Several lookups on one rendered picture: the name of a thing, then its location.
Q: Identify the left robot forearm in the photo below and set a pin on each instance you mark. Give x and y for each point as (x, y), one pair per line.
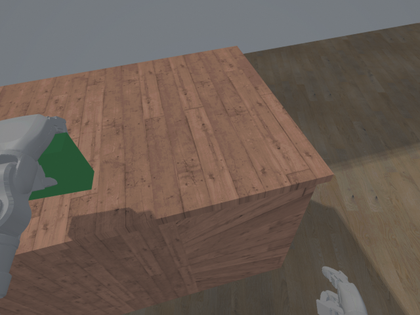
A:
(17, 174)

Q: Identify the right robot hand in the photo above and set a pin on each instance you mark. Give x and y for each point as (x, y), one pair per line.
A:
(347, 298)

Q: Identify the table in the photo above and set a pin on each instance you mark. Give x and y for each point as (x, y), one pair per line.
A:
(201, 178)

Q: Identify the sponge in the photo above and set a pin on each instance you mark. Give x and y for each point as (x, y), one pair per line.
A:
(63, 162)

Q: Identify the left robot hand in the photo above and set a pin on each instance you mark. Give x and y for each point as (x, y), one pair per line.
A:
(31, 135)

